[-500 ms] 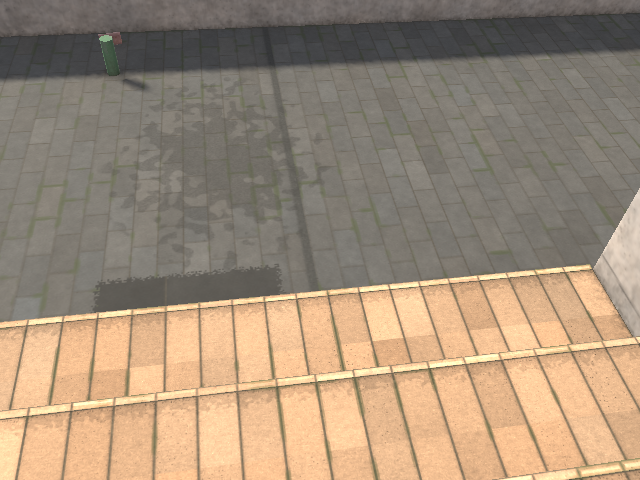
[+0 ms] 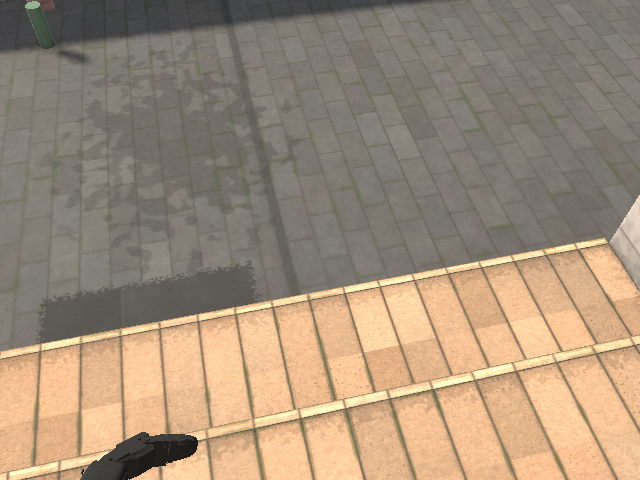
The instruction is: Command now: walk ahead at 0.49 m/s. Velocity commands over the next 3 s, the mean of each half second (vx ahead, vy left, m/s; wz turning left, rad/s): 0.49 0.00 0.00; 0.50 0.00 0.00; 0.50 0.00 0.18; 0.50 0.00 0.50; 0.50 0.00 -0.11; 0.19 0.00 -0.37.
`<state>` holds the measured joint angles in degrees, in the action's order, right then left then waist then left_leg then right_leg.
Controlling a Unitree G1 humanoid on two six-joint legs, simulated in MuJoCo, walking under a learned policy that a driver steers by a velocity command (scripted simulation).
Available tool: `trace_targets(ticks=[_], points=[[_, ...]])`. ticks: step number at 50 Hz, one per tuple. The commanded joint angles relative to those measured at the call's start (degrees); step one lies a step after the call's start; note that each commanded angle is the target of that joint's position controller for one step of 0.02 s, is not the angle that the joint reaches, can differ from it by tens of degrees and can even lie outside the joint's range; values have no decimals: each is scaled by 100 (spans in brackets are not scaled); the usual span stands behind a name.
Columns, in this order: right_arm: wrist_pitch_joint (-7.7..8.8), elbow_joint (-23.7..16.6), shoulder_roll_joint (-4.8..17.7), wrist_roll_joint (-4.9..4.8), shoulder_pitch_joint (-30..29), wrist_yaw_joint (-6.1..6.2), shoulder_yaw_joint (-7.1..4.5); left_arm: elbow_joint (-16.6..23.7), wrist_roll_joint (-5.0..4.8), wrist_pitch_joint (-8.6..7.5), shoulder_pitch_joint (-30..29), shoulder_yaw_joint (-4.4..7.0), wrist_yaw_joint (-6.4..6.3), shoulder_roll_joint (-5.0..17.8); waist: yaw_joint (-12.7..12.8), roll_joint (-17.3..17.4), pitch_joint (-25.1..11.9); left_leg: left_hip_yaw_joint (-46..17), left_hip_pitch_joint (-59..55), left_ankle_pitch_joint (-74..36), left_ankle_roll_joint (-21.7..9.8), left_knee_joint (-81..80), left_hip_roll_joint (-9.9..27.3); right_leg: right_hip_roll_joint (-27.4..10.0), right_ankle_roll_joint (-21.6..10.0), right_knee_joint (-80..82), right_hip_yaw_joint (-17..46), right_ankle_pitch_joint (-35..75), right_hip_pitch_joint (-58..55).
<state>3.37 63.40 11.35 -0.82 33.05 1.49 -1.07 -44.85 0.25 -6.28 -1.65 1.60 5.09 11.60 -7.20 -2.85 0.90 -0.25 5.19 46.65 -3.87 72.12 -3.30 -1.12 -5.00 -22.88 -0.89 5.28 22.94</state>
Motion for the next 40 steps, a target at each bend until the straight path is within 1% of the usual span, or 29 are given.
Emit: trace_targets(ticks=[1,2,3,4,6,8,10,11,12,14,15,17,18,21,23,25,26,27,28,29,30,31,32,33,34,35,37,39,40], points=[[407,-76,769,-261,1140,-318,-62,-782,-20,106,3840,301,-39,1126,1513,-1528,-3163,-1759,4192,-51,152,3645,-83,-2140,-1898,-2252,2368,5248,-6503],[427,-526,596,-433,481,-354,-7,-845,-97,182,3560,449,-84,1507,1435,-1226,-2947,-1548,5090,-498,319,3477,159,-2629,-2411,-1259,3316,2001,-6275],[367,-761,696,-367,-372,-229,-13,-720,-44,212,3097,394,-197,1214,1367,-114,-2374,-1014,5186,-1037,352,3170,553,-2546,-2152,-336,3745,-241,-5148],[261,-844,904,-206,-927,-80,-132,-429,-79,117,2059,242,-214,843,1067,1053,-1166,-784,4657,-2074,347,2260,690,-2303,-1821,161,3300,-499,-3154],[69,-817,527,33,-838,57,-217,-474,-37,-76,1435,125,-231,614,411,972,-145,-846,3574,-2890,420,890,987,-1749,-1467,185,2397,693,-679],[68,-937,237,-3,-775,71,-231,-611,-68,-39,1651,102,-307,542,334,98,154,-735,3100,-3151,490,-543,1187,-1243,-1279,465,1679,638,81],[79,-1204,153,112,-1244,-16,-195,-747,-9,73,1930,202,-481,814,415,-158,-145,-496,2799,-3735,438,-1456,1173,-1063,-1214,327,1288,1463,16],[91,-1021,215,79,-875,-112,-234,-821,110,88,2135,249,-503,952,342,-156,-530,-385,2580,-4647,357,-1044,1070,-1104,-1255,59,1245,1603,-133],[75,-1070,269,79,-978,-154,-252,-814,43,100,2156,245,-501,943,371,-62,-488,-368,2766,-4775,271,-1068,1065,-1128,-1238,60,1184,1471,-246],[154,-1605,576,66,-2231,-214,-360,-1114,-219,49,2917,169,-602,619,827,-54,0,-881,4648,-5531,24,-1973,1284,-1193,-1067,-216,1580,-125,-1657],[203,-1773,575,57,-2635,-249,-355,-1172,-225,40,3111,138,-640,593,965,-100,152,-916,5020,-5612,-40,-2362,1315,-1221,-1016,-296,1724,-528,-1948],[260,-1971,438,189,-3120,-407,-285,-1055,-206,117,2944,86,-763,540,1113,71,243,-424,3578,-7248,-19,-3877,978,-649,-700,-559,954,-1815,-823],[270,-1997,353,188,-3185,-485,-258,-1013,-169,161,2865,109,-768,699,1137,106,224,-287,2753,-7749,-13,-4012,799,-607,-619,-691,837,-2202,-173],[123,-2170,328,18,-3366,-564,-201,-975,-241,277,2872,150,-785,850,1229,-70,391,-365,2446,-7081,99,-4218,736,-683,-508,-1288,954,-2493,-180],[69,-2227,378,-41,-3430,-636,-172,-967,-196,369,3067,165,-857,863,1376,-46,548,-583,2742,-6698,133,-4761,955,-812,-366,-1830,1176,-2608,-904],[66,-2056,566,-100,-2999,-627,-256,-1066,-138,480,3175,215,-926,948,1204,99,575,-550,2568,-6404,61,-5191,1162,-992,-279,-2663,1292,-2039,-1362],[101,-1807,689,-47,-2323,-588,-333,-1153,-117,502,3246,206,-885,876,869,415,262,-295,1591,-6504,-30,-5383,1036,-805,-186,-3542,1080,-1755,-1172],[131,-1395,1006,78,-1064,-538,-467,-1223,-102,455,3365,169,-805,793,359,640,-371,35,-135,-6635,-71,-4839,820,-353,-8,-5029,781,-1696,-461],[125,-1031,1310,155,30,-542,-474,-1418,-144,322,3923,99,-681,365,167,1802,-1301,-513,-2375,-8607,-438,-3260,1559,351,381,-7816,636,-5184,1355],[66,-954,1529,19,362,-545,-532,-1285,-303,133,4372,55,-593,374,262,2781,-1913,-1622,-3156,-8182,-765,-2828,2142,460,564,-9360,1065,-5630,2715],[-43,-798,1886,-176,509,-561,-673,-905,-445,-13,4134,44,-605,469,237,2825,-2432,-3220,-3153,-5489,-1298,-4149,2827,460,582,-9775,1046,-5034,3358],[-140,-700,1680,-218,250,-510,-617,-596,-566,-12,3193,9,-702,417,303,1853,-1764,-3876,-2578,-3002,-1391,-5193,2874,181,563,-9401,459,-4378,4123],[-112,-927,1244,-45,-533,-427,-451,-416,-524,72,2459,49,-841,592,378,846,-864,-3716,-1383,-2727,-1228,-5617,2706,-56,532,-9168,183,-3611,4129],[58,-1208,1009,207,-1372,-440,-322,-385,-391,169,2320,64,-908,641,688,281,-552,-3500,-108,-3267,-1284,-5449,2756,-395,361,-8349,499,-2808,3475],[165,-1264,738,225,-1829,-484,-240,-386,-176,273,2328,65,-917,528,904,265,-271,-3100,868,-3779,-1210,-5382,2533,-531,279,-7968,622,-2678,2930],[269,-1262,323,245,-2113,-494,-106,-490,-119,290,2550,207,-854,701,1187,300,-82,-2278,1519,-3938,-788,-5183,2000,-720,78,-6599,1021,-1782,2485],[309,-1138,639,257,-1839,-284,-176,-339,-20,239,2220,252,-831,547,1099,972,140,-1240,1989,-4844,-721,-5568,1409,-607,316,-4557,662,-1042,1803],[252,-922,769,206,-1335,-88,-211,-64,99,211,1541,189,-782,341,894,957,-19,-1122,1594,-5615,-875,-5609,1412,-563,470,-3136,507,-522,1573],[227,-883,823,159,-1221,-48,-234,56,50,217,1330,161,-732,239,838,1022,-104,-1132,1335,-5921,-902,-5639,1472,-487,469,-2659,469,-353,1489]])
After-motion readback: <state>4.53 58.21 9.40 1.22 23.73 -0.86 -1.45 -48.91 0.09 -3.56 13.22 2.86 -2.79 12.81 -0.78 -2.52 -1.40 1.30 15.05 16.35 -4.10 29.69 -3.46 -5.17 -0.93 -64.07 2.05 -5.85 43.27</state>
